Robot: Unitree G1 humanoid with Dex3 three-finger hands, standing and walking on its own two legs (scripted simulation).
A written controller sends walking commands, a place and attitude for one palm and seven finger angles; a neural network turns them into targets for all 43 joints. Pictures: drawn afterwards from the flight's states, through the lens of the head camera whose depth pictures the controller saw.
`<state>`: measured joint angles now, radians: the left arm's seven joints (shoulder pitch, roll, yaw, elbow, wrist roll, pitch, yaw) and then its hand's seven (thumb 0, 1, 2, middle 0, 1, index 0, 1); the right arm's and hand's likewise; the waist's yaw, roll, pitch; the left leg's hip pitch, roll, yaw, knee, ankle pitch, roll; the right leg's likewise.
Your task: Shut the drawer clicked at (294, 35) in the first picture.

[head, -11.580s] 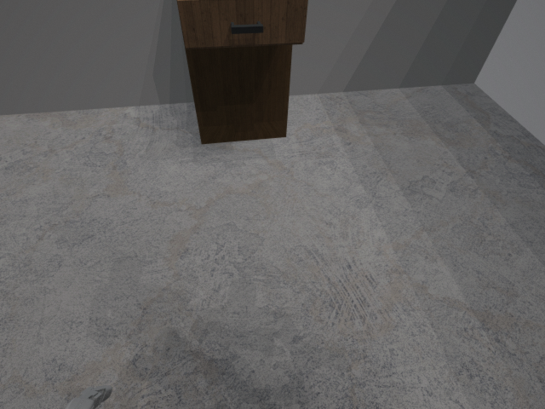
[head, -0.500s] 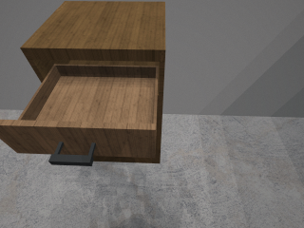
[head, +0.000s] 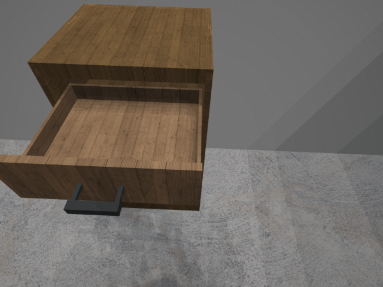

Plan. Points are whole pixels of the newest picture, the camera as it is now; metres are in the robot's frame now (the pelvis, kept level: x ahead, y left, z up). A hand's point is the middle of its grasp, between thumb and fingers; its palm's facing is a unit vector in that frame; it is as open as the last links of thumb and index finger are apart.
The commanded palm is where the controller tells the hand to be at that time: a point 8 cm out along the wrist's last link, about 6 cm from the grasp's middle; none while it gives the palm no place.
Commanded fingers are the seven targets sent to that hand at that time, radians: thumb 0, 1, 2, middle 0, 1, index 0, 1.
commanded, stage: come to a stop and stand still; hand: left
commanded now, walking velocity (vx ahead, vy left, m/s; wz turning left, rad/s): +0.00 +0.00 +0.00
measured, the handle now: (96, 198) +0.30 +0.23 +0.00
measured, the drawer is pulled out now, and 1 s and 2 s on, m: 0.30 0.30 0.29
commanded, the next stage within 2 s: look again from close up in 0.36 s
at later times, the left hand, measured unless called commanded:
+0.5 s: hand out of the picture -0.02 +0.18 -0.18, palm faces +0.02 -0.99 -0.17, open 7.3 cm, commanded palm none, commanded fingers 0.00 0.90 0.90 -0.20 -0.30 -0.20 -0.30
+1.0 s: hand out of the picture -0.01 +0.18 -0.18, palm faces +0.03 -0.98 -0.17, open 7.3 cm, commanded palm none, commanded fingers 0.00 0.90 0.90 -0.20 -0.30 -0.20 -0.30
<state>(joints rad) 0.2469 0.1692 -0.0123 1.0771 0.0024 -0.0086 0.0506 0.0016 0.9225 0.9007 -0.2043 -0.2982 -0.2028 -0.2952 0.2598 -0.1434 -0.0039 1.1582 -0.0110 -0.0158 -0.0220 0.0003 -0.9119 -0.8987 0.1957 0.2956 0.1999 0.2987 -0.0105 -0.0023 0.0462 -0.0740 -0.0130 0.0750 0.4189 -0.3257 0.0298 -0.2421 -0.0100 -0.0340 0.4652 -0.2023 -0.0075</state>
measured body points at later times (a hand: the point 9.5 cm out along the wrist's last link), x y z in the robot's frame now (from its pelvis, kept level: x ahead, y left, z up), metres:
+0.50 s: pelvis +0.00 +0.02 +0.00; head +0.01 +0.02 +0.45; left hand -0.02 +0.23 -0.16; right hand -0.02 -0.19 -0.16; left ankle -0.06 +0.09 -0.74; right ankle +0.03 -0.11 -0.74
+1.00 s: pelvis +0.01 +0.02 +0.00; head +0.02 +0.03 +0.45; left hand -0.01 +0.23 -0.16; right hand -0.02 -0.18 -0.16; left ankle -0.06 +0.09 -0.74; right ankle +0.03 -0.11 -0.74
